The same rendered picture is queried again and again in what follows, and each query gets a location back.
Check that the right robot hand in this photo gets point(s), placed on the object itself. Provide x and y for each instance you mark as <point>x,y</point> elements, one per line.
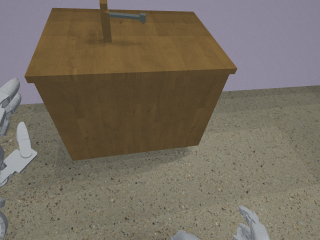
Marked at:
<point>257,231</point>

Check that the left robot hand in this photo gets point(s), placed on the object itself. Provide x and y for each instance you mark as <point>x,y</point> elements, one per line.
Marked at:
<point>18,160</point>

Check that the tap lever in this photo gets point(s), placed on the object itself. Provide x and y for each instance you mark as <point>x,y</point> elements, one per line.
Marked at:
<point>141,16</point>

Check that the counter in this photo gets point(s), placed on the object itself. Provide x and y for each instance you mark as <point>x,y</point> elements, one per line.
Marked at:
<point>116,86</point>

